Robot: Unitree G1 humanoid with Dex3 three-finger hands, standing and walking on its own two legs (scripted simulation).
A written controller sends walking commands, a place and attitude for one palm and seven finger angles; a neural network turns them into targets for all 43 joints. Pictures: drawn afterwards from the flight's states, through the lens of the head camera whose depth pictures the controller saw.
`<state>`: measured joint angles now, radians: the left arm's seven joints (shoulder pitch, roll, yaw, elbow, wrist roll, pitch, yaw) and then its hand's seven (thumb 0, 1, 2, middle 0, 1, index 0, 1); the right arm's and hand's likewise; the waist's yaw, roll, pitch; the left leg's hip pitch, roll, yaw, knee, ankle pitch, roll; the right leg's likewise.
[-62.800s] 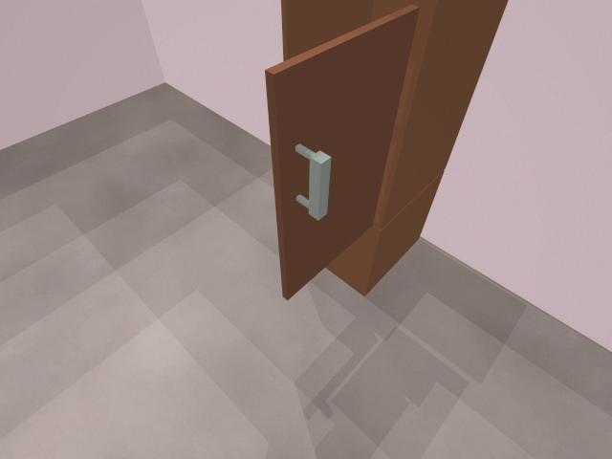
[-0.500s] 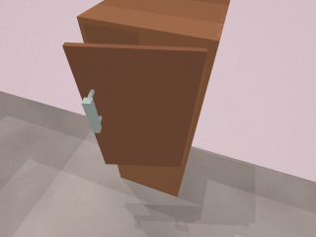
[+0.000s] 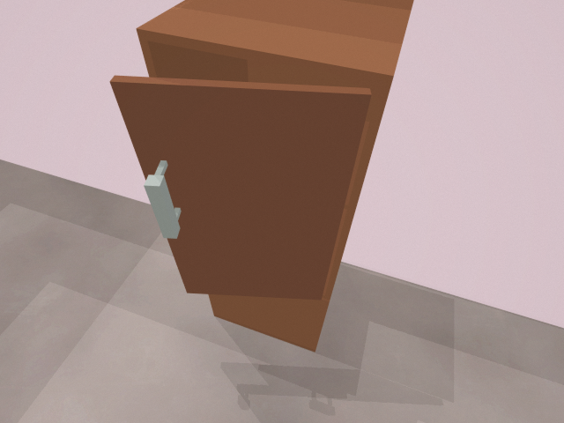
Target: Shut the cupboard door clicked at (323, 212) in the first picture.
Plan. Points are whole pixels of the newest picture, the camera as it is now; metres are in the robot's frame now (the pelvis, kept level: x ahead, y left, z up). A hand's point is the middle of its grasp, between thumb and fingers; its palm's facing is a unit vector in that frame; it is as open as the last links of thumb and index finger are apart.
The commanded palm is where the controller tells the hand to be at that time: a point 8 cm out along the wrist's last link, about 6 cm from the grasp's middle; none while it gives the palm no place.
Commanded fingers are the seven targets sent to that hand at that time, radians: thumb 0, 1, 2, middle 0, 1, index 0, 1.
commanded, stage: raise the hand and make a fist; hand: left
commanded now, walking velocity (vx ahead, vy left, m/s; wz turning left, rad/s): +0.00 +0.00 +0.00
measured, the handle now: (167, 199) +0.45 +0.24 +0.04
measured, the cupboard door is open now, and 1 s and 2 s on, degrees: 17 17 17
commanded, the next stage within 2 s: bring the fist close to the handle in 1.96 s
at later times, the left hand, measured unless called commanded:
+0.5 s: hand out of the picture +0.14 +0.15 -0.07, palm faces +0.09 -1.00 +0.00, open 6.0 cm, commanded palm +0.12 +0.21 -0.04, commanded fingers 0.00 0.90 0.90 -0.62 -0.76 -0.62 -0.76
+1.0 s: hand (165, 379) +0.18 +0.17 +0.00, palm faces +0.04 -1.00 -0.05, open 3.7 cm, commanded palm +0.15 +0.22 +0.00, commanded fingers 0.00 0.90 0.90 -1.08 -1.26 -1.08 -1.26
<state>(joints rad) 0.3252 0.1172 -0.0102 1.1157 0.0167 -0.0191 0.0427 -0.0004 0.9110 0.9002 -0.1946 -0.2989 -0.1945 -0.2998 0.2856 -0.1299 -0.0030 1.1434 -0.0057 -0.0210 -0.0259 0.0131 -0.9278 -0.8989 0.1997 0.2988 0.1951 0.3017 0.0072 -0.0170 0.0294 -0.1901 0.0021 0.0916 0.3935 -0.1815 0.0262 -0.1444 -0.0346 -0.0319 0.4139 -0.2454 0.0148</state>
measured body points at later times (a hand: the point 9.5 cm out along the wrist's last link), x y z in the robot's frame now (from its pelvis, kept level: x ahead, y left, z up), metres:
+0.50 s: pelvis -0.02 -0.03 -0.10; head +0.01 -0.01 +0.35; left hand +0.13 +0.20 -0.06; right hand +0.22 -0.26 -0.12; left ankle +0.02 +0.10 -0.74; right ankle -0.01 -0.13 -0.74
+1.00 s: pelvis -0.01 -0.02 -0.08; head +0.03 -0.02 +0.37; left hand +0.17 +0.22 +0.00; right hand +0.15 -0.26 -0.16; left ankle +0.02 +0.10 -0.74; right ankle -0.01 -0.13 -0.74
